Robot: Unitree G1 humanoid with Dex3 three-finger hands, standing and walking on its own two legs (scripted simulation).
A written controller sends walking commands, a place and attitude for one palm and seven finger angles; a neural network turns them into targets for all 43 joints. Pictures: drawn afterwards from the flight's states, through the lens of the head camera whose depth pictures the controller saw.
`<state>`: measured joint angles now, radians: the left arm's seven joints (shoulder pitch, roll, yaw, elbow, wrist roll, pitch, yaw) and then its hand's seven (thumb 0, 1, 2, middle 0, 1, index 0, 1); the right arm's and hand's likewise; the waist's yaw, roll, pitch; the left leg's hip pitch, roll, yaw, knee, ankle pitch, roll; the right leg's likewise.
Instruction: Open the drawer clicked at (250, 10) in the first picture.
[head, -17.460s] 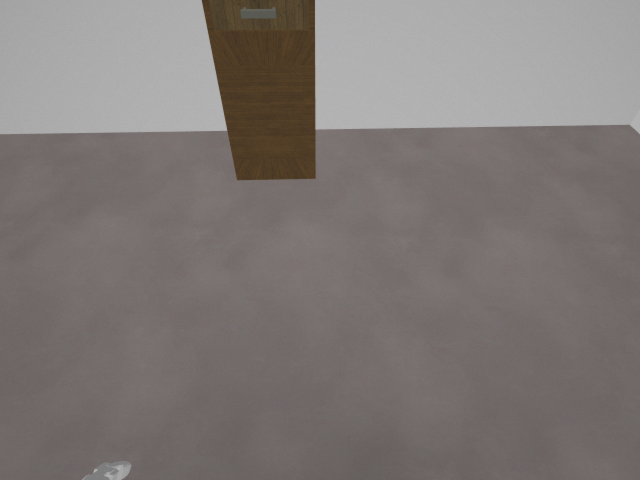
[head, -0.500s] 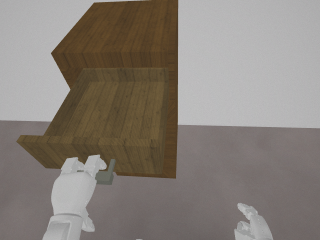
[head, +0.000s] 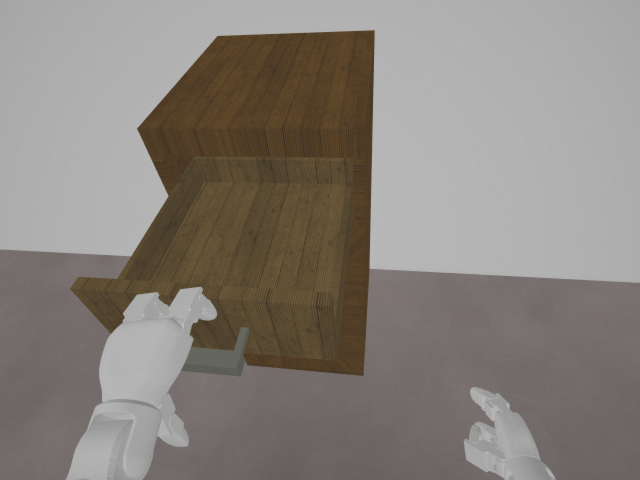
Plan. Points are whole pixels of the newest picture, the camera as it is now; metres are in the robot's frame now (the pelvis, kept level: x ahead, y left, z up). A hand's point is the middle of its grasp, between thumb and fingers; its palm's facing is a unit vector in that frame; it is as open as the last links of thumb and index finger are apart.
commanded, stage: lift the hand off the handle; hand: left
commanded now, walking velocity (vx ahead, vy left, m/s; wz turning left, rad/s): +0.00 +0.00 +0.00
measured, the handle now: (202, 345) +0.27 +0.21 +0.02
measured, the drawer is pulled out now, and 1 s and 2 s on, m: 0.30 0.30 0.30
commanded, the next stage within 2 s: draw the hand back to the body in 0.82 s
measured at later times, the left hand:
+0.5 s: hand (159, 330) +0.23 +0.20 +0.13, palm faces +0.12 -0.14 -0.98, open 13.8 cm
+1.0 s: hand (146, 314) +0.23 +0.21 +0.16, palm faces +0.10 -0.14 -0.98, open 13.9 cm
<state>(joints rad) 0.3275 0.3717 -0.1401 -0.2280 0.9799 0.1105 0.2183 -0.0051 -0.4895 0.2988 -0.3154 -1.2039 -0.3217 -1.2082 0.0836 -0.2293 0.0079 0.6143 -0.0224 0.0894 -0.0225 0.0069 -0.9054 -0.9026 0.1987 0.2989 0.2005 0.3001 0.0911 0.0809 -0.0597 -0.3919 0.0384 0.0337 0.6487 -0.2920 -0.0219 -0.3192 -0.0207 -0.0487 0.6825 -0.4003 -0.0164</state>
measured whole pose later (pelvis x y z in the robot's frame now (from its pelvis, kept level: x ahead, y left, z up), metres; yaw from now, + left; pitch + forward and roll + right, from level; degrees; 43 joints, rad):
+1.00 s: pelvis +0.00 +0.00 +0.02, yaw +0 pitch -3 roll +1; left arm 0.20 0.49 -0.06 -0.42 0.84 0.14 -0.05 0.00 -0.49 0.30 -0.31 -1.20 -0.32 -1.21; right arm 0.04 -0.25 0.05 0.62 0.02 0.10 0.01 0.01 -0.91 -0.90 0.20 0.30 0.20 0.30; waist 0.11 0.12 0.01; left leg -0.20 0.03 0.03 0.43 -0.19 -0.02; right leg -0.12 -0.02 -0.06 0.46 -0.29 -0.01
